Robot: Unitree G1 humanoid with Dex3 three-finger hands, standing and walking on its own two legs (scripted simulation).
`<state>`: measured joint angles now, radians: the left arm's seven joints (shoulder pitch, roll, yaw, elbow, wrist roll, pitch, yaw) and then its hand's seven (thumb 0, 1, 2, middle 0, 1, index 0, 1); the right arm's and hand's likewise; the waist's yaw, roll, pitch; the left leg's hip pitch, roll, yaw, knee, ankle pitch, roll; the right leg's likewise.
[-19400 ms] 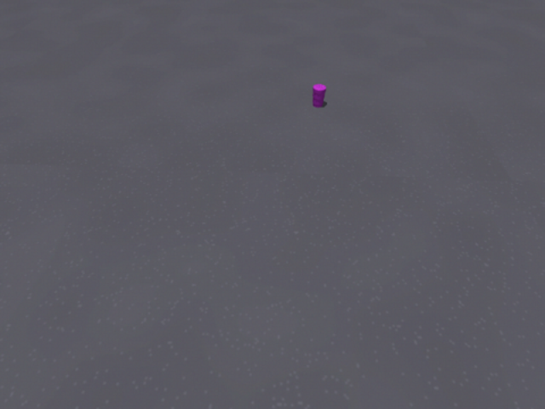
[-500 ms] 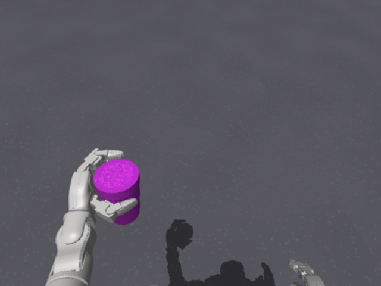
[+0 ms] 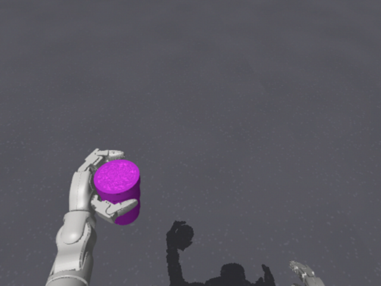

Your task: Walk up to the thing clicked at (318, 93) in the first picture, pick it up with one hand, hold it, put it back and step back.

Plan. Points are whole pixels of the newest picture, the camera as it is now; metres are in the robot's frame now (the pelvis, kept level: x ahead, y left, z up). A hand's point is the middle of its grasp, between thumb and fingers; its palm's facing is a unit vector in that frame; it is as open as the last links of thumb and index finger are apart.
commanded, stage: hold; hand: left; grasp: from the side
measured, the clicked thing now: (121, 195) +0.32 +0.16 +0.01
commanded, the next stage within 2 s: crouch in 1.58 s
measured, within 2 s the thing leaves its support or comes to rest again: neither
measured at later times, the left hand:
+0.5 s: hand (116, 185) +0.32 +0.17 +0.04, palm faces +0.05 -1.00 -0.02, open 11.8 cm
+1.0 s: hand (114, 188) +0.31 +0.17 +0.04, palm faces +0.06 -1.00 -0.01, open 11.8 cm
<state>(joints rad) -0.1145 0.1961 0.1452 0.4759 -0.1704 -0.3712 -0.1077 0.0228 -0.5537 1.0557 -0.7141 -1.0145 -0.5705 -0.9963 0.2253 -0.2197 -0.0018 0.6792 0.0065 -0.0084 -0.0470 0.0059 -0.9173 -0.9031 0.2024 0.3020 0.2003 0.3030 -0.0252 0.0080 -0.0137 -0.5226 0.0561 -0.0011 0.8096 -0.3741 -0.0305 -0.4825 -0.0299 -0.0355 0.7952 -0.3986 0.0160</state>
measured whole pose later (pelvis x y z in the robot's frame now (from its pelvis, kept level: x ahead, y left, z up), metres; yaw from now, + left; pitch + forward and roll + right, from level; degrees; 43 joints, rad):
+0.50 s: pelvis +0.00 +0.00 +0.00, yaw +0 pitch +4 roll -1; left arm -0.12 0.19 0.14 0.48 -0.17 -0.37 -0.10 0.02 -0.55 1.06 -0.71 -1.02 -0.57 -1.00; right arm 0.23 -0.22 -0.01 0.69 0.01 -0.01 -0.05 0.01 -0.92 -0.90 0.20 0.30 0.20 0.30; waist -0.03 0.01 -0.02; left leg -0.51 0.06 0.00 0.80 -0.37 -0.03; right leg -0.47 -0.03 -0.03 0.78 -0.39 0.02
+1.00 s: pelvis -0.01 +0.00 +0.00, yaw +0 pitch +4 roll -1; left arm -0.13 0.19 0.14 0.49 -0.17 -0.38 -0.10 0.02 -0.56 1.06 -0.71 -1.03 -0.56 -1.01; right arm 0.23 -0.22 0.00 0.69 0.01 -0.02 -0.04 0.01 -0.92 -0.91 0.20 0.30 0.20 0.30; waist -0.02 0.01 -0.02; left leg -0.52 0.06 0.00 0.81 -0.36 -0.03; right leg -0.48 -0.03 -0.03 0.79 -0.38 0.02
